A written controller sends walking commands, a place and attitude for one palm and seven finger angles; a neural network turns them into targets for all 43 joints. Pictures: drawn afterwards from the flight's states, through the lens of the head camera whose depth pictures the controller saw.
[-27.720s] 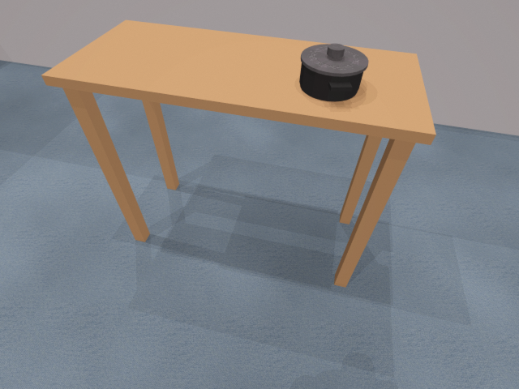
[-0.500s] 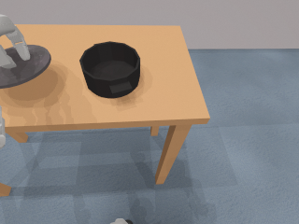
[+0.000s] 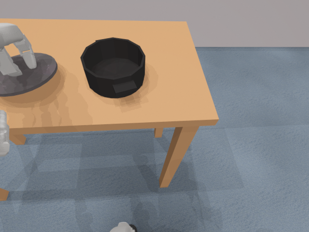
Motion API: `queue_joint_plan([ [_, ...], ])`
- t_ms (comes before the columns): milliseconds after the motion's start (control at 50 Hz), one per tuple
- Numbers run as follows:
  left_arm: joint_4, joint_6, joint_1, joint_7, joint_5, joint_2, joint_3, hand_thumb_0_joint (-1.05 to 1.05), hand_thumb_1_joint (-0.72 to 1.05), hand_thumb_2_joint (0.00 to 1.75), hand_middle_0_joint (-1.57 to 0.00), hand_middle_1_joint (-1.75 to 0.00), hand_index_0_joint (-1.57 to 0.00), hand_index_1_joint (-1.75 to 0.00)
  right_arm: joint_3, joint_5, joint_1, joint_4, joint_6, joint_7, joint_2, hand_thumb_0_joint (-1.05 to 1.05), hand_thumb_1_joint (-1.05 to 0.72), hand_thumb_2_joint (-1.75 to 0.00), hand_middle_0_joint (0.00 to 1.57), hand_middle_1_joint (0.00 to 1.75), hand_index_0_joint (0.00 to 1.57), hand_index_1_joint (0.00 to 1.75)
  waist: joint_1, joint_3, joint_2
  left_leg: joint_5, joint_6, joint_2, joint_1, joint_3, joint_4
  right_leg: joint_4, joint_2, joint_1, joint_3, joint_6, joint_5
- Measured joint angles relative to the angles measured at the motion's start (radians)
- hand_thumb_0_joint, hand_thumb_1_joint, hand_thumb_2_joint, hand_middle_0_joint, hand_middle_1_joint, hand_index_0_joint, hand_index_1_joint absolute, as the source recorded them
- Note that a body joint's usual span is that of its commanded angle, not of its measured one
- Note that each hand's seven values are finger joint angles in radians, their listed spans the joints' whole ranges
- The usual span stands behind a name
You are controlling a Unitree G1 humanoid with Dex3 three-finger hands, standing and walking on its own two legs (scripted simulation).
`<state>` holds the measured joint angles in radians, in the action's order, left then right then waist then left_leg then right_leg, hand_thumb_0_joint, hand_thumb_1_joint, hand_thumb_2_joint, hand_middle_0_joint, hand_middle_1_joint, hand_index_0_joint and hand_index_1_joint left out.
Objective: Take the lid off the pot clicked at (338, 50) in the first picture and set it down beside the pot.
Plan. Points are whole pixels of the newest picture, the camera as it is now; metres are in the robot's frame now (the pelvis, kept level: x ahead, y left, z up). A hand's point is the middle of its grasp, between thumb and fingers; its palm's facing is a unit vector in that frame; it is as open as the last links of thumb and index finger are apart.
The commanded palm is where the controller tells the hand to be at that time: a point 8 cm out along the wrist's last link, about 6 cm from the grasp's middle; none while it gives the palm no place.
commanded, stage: lower the lid onto the table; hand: left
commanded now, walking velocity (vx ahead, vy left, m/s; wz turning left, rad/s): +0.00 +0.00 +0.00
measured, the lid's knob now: (16, 64) +0.50 +0.32 +0.13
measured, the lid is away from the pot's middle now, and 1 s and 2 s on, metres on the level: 0.23 0.23 0.23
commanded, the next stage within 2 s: open the fingers wide in 0.26 s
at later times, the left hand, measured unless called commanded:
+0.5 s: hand (19, 73) +0.46 +0.30 +0.14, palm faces -0.42 -0.09 -0.90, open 5.9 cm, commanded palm +0.49 +0.30 +0.21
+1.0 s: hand (8, 71) +0.46 +0.31 +0.15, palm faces -0.39 -0.10 -0.91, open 7.7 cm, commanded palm +0.49 +0.30 +0.21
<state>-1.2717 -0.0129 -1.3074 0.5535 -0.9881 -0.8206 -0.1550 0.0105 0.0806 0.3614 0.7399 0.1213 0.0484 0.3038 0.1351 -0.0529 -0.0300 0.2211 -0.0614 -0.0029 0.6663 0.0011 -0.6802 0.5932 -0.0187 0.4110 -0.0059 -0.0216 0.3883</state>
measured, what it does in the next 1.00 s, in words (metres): stands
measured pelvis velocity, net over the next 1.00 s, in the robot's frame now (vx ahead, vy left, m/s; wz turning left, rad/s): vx -0.01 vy -0.01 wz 0.00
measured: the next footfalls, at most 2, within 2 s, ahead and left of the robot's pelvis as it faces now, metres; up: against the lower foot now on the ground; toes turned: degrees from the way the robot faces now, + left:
none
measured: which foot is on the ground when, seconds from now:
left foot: down 0.00-1.00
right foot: down 0.00-1.00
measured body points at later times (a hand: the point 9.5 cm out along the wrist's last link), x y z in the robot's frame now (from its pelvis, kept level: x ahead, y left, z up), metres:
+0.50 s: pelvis +0.00 -0.01 +0.00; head +0.07 +0.01 +0.44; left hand +0.48 +0.30 +0.19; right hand +0.00 -0.29 -0.12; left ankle +0.06 +0.08 -0.72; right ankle -0.06 -0.15 -0.72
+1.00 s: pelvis -0.01 -0.01 +0.00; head +0.07 +0.01 +0.44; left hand +0.48 +0.31 +0.20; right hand +0.01 -0.30 -0.12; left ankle +0.06 +0.08 -0.72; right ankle -0.06 -0.15 -0.72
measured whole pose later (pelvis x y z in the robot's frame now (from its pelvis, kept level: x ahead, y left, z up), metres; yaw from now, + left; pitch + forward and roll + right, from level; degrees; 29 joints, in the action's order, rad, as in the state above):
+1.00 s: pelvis -0.01 -0.01 +0.00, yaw +0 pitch +11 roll -3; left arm -1.13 0.11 -1.15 0.46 -0.98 -0.85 -0.09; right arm 0.01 0.10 0.33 0.70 0.20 0.06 0.31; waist 0.11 -0.05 -0.03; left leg 0.22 -0.05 0.00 0.67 0.00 -0.70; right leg 0.63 -0.03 0.43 0.00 -0.02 0.40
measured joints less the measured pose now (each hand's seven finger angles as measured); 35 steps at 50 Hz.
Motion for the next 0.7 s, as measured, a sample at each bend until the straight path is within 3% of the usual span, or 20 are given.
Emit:
queue_joint_plan([
  [380,0.017,0.032,0.049,-0.027,-0.004,-0.001,0.030,0.07,0.36,0.75,-0.51,-1.03,-0.82,-1.07,0.002,0.005,0.013,-0.018,0.014,0.001,-0.004,0.00,-0.91,-0.90,0.20,0.30,0.20,0.30,0.003,-0.010,-0.009,0.016,0.006,0.009,0.040,0.004,-0.043,0.048,-0.010,0.042,-0.001,0.003,0.019],
  [460,0.165,0.108,0.181,-0.055,-0.005,-0.012,0.085,0.07,0.36,0.75,-0.51,-1.03,-0.82,-1.07,0.010,0.001,0.017,-0.044,0.047,0.001,-0.009,0.00,-0.91,-0.90,0.20,0.30,0.20,0.30,-0.012,-0.018,-0.012,0.017,0.008,0.013,0.036,-0.006,-0.042,0.056,-0.011,0.045,0.010,0.004,0.022],
  [540,0.190,0.144,0.222,-0.074,0.008,-0.007,0.111,0.06,0.37,0.75,-0.50,-1.03,-0.81,-1.07,0.003,0.005,-0.004,-0.045,0.074,0.006,-0.014,0.00,-0.91,-0.90,0.20,0.30,0.20,0.30,-0.018,-0.009,-0.010,0.014,0.008,0.013,0.025,-0.002,-0.039,0.055,-0.012,0.034,0.006,0.004,0.021],
  [700,0.157,0.122,0.197,-0.089,0.002,-0.011,0.071,0.04,0.39,0.76,-0.49,-1.00,-0.79,-1.06,-0.002,0.011,-0.032,-0.044,0.072,0.014,-0.013,0.00,-0.91,-0.90,0.20,0.30,0.20,0.30,-0.025,0.000,-0.007,-0.004,0.012,0.011,0.009,0.007,-0.014,0.031,-0.013,0.017,-0.003,0.008,0.006],
])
